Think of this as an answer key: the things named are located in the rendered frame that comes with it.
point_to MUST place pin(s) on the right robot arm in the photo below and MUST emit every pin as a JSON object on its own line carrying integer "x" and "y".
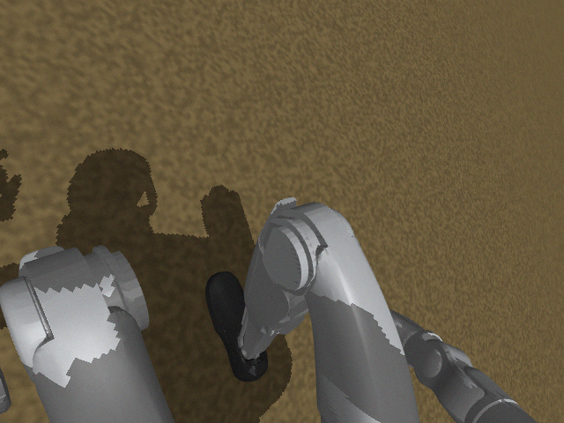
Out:
{"x": 467, "y": 394}

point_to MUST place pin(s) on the right robot foot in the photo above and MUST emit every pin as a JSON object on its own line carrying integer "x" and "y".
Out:
{"x": 225, "y": 301}

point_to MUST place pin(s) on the right robot hand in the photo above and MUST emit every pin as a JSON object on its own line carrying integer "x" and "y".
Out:
{"x": 405, "y": 326}

